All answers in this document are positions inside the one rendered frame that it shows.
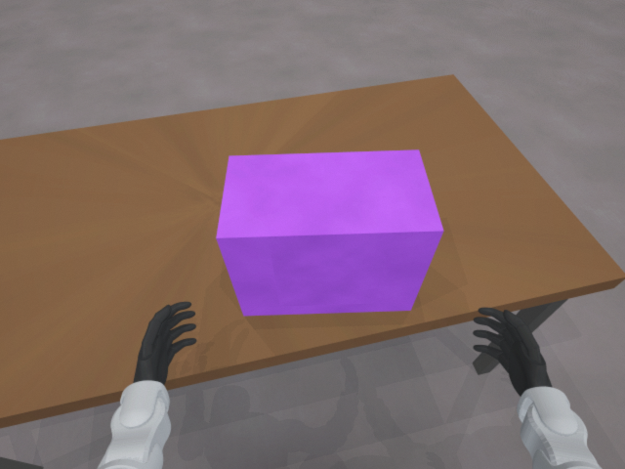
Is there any right robot hand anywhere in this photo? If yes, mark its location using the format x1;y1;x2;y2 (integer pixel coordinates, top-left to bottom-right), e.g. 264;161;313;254
473;308;553;396

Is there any table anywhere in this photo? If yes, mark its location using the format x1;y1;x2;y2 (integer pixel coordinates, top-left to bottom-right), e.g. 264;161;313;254
0;74;625;469

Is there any carton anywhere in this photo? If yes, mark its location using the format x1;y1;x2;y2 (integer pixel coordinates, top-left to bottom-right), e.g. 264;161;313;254
216;149;443;316

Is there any right robot forearm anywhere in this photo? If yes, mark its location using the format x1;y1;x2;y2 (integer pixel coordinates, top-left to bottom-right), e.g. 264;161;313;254
517;386;602;469

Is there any left robot forearm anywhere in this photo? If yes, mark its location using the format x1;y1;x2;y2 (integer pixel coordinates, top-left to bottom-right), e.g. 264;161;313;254
97;380;171;469

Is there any left robot hand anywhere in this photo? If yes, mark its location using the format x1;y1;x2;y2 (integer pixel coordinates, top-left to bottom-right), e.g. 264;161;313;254
133;302;196;385

